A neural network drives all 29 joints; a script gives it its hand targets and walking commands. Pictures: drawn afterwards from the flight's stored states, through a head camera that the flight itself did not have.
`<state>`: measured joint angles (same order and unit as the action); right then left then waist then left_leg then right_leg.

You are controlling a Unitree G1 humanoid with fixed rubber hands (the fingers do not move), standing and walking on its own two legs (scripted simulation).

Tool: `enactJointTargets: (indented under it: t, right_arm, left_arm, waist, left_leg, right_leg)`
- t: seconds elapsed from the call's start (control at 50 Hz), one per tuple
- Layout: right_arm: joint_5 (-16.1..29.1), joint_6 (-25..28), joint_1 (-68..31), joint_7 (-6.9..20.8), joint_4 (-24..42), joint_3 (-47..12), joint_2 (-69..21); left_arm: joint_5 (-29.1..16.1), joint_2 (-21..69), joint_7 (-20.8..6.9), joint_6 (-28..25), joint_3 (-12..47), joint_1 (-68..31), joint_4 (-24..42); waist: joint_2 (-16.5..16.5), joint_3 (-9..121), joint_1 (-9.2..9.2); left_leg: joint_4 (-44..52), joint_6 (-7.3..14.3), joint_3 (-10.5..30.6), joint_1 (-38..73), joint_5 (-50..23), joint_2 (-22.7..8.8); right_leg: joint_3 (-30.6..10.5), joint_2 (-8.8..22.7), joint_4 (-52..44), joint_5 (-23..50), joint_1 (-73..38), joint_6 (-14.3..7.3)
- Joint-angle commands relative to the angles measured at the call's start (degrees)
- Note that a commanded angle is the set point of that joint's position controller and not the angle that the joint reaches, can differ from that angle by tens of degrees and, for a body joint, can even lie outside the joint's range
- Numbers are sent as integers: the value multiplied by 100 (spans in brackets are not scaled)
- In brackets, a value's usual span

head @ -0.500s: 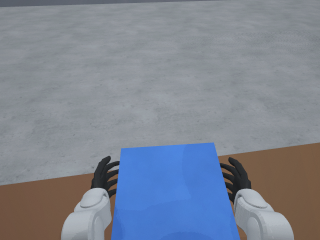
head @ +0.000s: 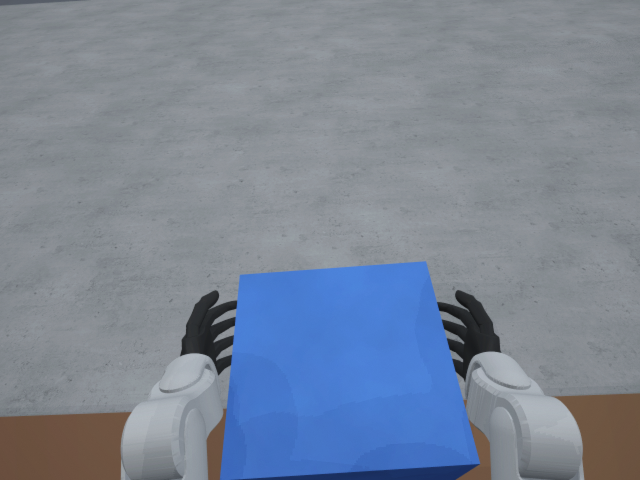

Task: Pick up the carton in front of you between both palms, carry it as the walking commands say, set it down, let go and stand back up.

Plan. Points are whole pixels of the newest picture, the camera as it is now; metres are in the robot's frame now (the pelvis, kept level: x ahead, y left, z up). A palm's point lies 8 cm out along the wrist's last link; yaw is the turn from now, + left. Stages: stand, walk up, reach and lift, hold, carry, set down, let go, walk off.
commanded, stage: carry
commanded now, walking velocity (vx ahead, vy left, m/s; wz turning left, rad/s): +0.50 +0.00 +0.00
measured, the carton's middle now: (341, 393) +0.25 +0.01 +0.00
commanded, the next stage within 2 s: none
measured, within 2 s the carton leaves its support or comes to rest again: neither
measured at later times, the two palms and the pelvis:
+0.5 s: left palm (246, 151) +0.71 +0.20 +0.05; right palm (405, 155) +0.67 -0.11 +0.06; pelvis +0.33 +0.06 -0.01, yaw -2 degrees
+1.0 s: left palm (284, 109) +1.03 +0.16 -0.03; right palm (398, 105) +1.05 -0.14 -0.04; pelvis +0.70 -0.01 -0.10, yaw +0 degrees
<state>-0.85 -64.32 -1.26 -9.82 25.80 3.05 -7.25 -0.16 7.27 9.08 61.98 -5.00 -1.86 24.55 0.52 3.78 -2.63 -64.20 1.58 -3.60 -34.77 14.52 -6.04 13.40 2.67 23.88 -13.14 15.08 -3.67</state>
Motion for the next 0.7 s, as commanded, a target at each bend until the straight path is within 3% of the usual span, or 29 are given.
enactJointTargets:
  t: [0.0, 0.06, 0.12, 0.16, 0.18, 0.2, 0.22, 0.24, 0.26, 0.28, 0.32, 0.34, 0.4, 0.48, 0.54, 0.56, 0.58, 0.6, 0.64, 0.68]
  right_arm:
    - [541, 409, -3029, -148, 18, -2584, -3447]
    - [518, 487, -3816, -243, -559, -2312, -3200]
    - [503, 594, -4408, -284, -1216, -2096, -3128]
    - [478, 670, -4790, -293, -1632, -1944, -3199]
    - [474, 713, -4957, -299, -1828, -1858, -3229]
    - [457, 765, -4941, -312, -2088, -1749, -3238]
    - [451, 821, -5118, -320, -2270, -1618, -3262]
    - [487, 871, -5357, -322, -2393, -1532, -3272]
    - [577, 910, -5572, -284, -2540, -1582, -3486]
    - [707, 984, -5851, -233, -2376, -1731, -3800]
    - [1003, 1133, -6488, -118, -2041, -1999, -4336]
    - [1065, 1203, -6611, -80, -1965, -2092, -4457]
    - [1101, 1379, -6506, -31, -1721, -2323, -4549]
    - [1095, 1455, -6034, -26, -1482, -2406, -4390]
    - [1103, 1418, -5642, -21, -1227, -2495, -4220]
    - [1103, 1382, -5560, -22, -1174, -2559, -4162]
    - [1103, 1354, -5484, -24, -1086, -2591, -4071]
    - [1072, 1307, -5358, -36, -1078, -2599, -3935]
    - [946, 1193, -5125, -86, -1199, -2589, -3747]
    - [834, 1074, -4863, -162, -1492, -2564, -3660]
  left_arm:
    - [-933, 3408, -68, -159, 2893, -2840, -14]
    - [-732, 3217, 121, -252, 2598, -3480, -677]
    - [-482, 3210, 296, -351, 2357, -4044, -1362]
    - [-401, 3344, 355, -426, 2278, -4481, -1783]
    - [-376, 3434, 374, -458, 2241, -4710, -1974]
    - [-337, 3536, 397, -480, 2216, -4889, -2157]
    - [-311, 3573, 419, -519, 2158, -5084, -2310]
    - [-354, 3745, 424, -557, 2112, -5238, -2383]
    - [-419, 3904, 429, -597, 2056, -5510, -2470]
    - [-492, 4166, 408, -643, 2059, -5851, -2432]
    - [-630, 4610, 340, -776, 2073, -6259, -2348]
    - [-613, 4673, 315, -842, 2065, -6307, -2374]
    - [-485, 4669, 284, -1009, 2135, -5903, -2327]
    - [-445, 4551, 265, -1116, 2238, -5485, -2061]
    - [-563, 4378, 232, -1113, 2407, -5352, -1630]
    - [-570, 4321, 218, -1080, 2454, -5278, -1541]
    - [-587, 4236, 202, -1042, 2492, -5214, -1443]
    - [-582, 4129, 188, -991, 2499, -5097, -1410]
    - [-500, 3849, 189, -872, 2422, -4828, -1473]
    - [-312, 3592, 219, -735, 2147, -4389, -1816]
  waist:
    - [-753, 863, 33]
    - [-733, 656, -4]
    - [-826, 641, 10]
    - [-846, 661, 77]
    - [-798, 838, 177]
    - [-427, 1313, 492]
    - [347, 2009, 714]
    - [1756, 2335, 591]
    - [1968, 2404, 672]
    - [1681, 2497, 739]
    - [527, 2494, 690]
    - [353, 2499, 616]
    - [557, 2713, 557]
    - [623, 2568, 687]
    - [674, 2430, 764]
    - [763, 2428, 802]
    - [737, 2350, 844]
    - [792, 2230, 934]
    - [456, 1667, 1152]
    - [8, 1236, 1031]
  left_leg:
    - [1310, -40, -148, -571, -768, -111]
    - [2216, 12, -475, -306, -1088, 72]
    - [2728, 143, -553, -24, -1160, 188]
    - [3036, 265, -590, 166, -1073, 290]
    - [3158, 342, -707, 615, -961, 418]
    - [3414, 394, -837, 1732, -671, 683]
    - [3542, 456, 34, 3017, -20, 139]
    - [4012, 785, 2557, 4052, 594, -1165]
    - [4463, 1335, 3768, 5008, 72, -1550]
    - [4180, 1307, 3390, 4994, -918, -1453]
    - [3845, 1066, 2393, 4493, -1875, -1157]
    - [3826, 969, 1970, 4245, -2260, -1088]
    - [3738, 951, 1396, 4342, -2949, -989]
    - [3707, 1030, 977, 4737, -3743, -796]
    - [3536, 984, 628, 4899, -4216, -560]
    - [3387, 979, 573, 5116, -4371, -555]
    - [3317, 979, 582, 5270, -4420, -521]
    - [3207, 931, 730, 5735, -4191, -521]
    - [3074, 840, 772, 5979, -3723, -281]
    - [3030, 625, 387, 4552, -2345, -64]
  right_leg:
    - [-1110, 1285, -1321, 189, -1076, -581]
    - [-773, 1089, -1121, 682, -1014, -576]
    - [-737, 1096, -799, 1023, -1163, -507]
    - [-721, 1100, -417, 1732, -1419, -391]
    - [-568, 1046, 104, 2434, -1498, -281]
    - [-280, 778, 1338, 2884, -1372, -76]
    - [-251, 454, 2946, 1860, -647, 119]
    - [-530, -209, 4281, -611, 972, 316]
    - [-933, -677, 5341, -1681, 2487, 257]
    - [-1311, -387, 5934, -1650, 2789, 107]
    - [-1602, -40, 5539, -1136, 2862, 12]
    - [-1604, 92, 5111, -865, 2705, 24]
    - [-1484, 120, 4361, -670, 2548, 118]
    - [-1200, 4, 3219, -341, 2946, 185]
    - [-931, -131, 2342, 464, 2823, 178]
    - [-933, -74, 2470, 1037, 2920, 137]
    - [-869, -110, 2355, 1077, 3058, 126]
    - [-1074, -4, 2165, 1328, 3544, 91]
    - [-795, -130, 1219, 1677, 4085, 65]
    - [-761, -140, -159, 3255, 2401, -40]
